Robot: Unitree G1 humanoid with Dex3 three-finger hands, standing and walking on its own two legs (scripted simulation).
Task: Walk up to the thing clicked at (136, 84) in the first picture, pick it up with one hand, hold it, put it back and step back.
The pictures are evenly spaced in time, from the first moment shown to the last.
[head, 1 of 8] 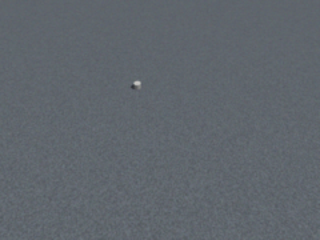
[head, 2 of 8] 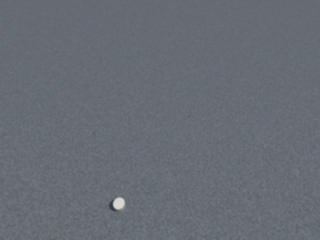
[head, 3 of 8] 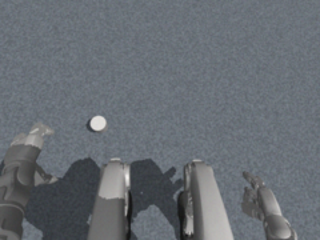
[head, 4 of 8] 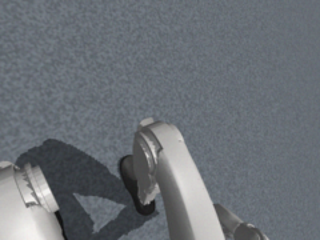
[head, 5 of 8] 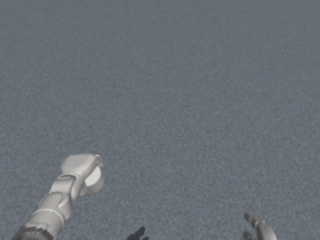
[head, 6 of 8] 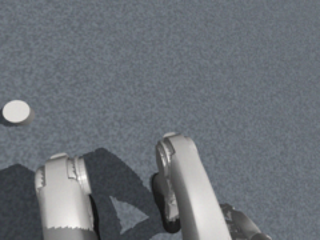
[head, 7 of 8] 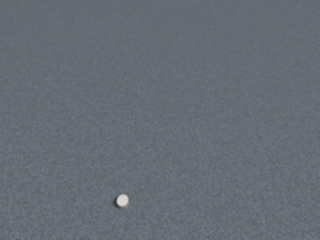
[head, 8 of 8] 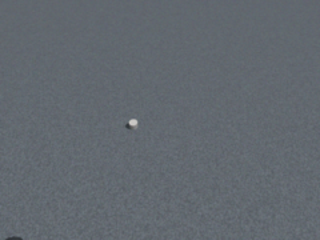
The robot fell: no
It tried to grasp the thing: yes
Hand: left
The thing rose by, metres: 0.68
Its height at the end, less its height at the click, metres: +0.00
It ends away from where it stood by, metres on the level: 0.00
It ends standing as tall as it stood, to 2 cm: yes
